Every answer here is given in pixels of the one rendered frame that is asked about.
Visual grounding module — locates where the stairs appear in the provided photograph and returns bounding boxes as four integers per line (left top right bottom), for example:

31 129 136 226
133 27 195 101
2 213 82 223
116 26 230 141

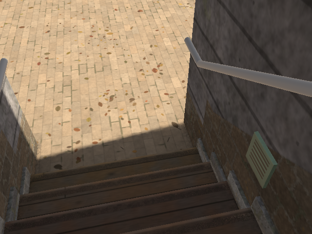
4 147 262 234

